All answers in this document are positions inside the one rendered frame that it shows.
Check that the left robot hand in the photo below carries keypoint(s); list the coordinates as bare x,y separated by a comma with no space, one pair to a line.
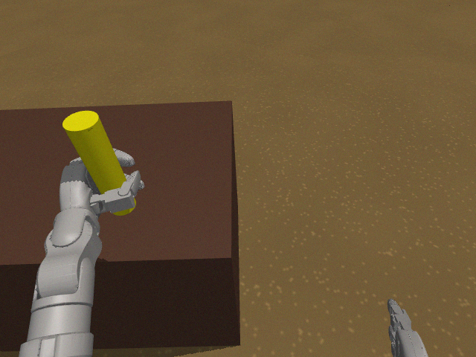
78,190

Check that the left robot arm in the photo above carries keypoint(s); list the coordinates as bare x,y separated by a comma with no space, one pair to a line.
64,291

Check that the can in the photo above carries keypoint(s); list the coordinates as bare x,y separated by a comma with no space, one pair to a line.
90,140

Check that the right robot hand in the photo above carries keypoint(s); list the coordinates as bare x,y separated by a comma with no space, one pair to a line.
404,341

